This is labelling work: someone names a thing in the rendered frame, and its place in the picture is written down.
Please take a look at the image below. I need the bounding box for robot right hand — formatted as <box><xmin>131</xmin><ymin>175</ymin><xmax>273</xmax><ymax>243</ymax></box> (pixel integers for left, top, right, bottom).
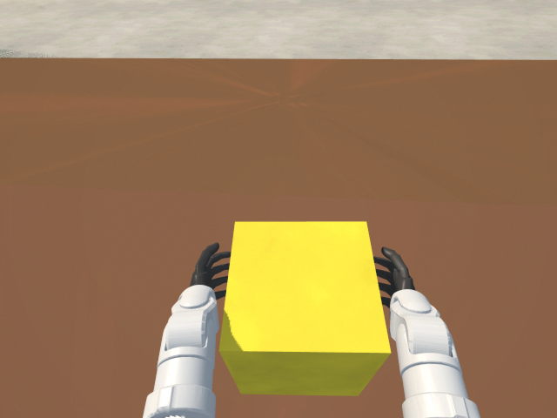
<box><xmin>373</xmin><ymin>246</ymin><xmax>416</xmax><ymax>308</ymax></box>

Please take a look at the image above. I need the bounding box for carton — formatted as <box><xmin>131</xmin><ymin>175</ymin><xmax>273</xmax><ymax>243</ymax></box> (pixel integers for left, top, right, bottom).
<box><xmin>219</xmin><ymin>222</ymin><xmax>391</xmax><ymax>396</ymax></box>

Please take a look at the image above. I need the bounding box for left robot forearm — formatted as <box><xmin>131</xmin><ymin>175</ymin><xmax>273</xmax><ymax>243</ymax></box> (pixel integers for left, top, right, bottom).
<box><xmin>143</xmin><ymin>285</ymin><xmax>219</xmax><ymax>418</ymax></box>

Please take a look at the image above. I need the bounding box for right robot forearm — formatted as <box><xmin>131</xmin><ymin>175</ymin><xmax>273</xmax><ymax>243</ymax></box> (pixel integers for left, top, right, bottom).
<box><xmin>389</xmin><ymin>289</ymin><xmax>480</xmax><ymax>418</ymax></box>

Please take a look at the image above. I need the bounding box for robot left hand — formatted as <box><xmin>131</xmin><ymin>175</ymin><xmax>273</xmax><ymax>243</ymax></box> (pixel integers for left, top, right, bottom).
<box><xmin>190</xmin><ymin>242</ymin><xmax>232</xmax><ymax>300</ymax></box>

